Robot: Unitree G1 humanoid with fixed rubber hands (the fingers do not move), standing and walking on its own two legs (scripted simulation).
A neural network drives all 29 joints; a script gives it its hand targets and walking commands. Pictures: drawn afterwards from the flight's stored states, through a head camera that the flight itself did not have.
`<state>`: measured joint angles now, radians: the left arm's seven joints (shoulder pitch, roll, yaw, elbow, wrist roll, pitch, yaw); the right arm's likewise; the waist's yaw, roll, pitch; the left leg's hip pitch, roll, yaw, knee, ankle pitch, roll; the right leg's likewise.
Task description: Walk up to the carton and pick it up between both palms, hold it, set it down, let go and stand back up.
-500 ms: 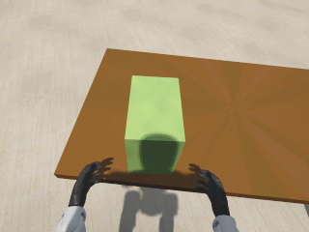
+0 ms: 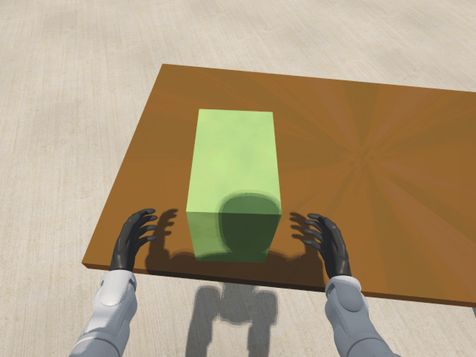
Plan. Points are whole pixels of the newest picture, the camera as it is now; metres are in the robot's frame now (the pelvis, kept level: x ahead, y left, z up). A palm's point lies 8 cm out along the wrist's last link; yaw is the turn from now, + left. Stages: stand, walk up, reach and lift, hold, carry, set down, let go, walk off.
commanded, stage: reach and lift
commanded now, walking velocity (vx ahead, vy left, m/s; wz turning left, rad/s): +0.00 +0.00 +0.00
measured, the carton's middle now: (233, 188) +0.47 +0.02 -0.08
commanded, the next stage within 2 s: none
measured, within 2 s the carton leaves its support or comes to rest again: neither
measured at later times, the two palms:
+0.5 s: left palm (137, 200) +0.37 +0.19 +0.02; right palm (330, 213) +0.37 -0.16 +0.01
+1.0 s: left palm (137, 166) +0.42 +0.20 +0.04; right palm (327, 175) +0.43 -0.15 +0.04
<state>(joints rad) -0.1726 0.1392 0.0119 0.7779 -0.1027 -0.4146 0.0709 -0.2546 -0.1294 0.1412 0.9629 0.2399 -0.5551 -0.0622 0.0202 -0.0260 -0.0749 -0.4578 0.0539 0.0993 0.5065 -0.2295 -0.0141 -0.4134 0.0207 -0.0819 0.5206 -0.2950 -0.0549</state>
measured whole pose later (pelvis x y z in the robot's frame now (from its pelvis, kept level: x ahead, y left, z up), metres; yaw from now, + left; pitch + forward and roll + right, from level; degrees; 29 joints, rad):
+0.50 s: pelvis -0.02 +0.00 -0.01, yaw -1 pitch +17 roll +0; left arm -0.63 0.14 0.11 1.09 -0.13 -0.34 0.07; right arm -0.64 -0.15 0.10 1.09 0.25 -0.33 -0.11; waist 0.03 0.01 -0.16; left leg -0.62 0.06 0.11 0.52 -0.20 -0.01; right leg -0.58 0.02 -0.07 0.55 -0.26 -0.05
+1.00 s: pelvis -0.02 +0.01 -0.01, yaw -1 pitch +25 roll -1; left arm -0.93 0.18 0.17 1.26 -0.11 -0.25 0.09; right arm -0.92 -0.18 -0.07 1.19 0.18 -0.21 -0.10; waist 0.04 0.02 -0.22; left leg -0.76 0.06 0.10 0.49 -0.15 0.00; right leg -0.71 0.03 -0.08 0.48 -0.20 -0.04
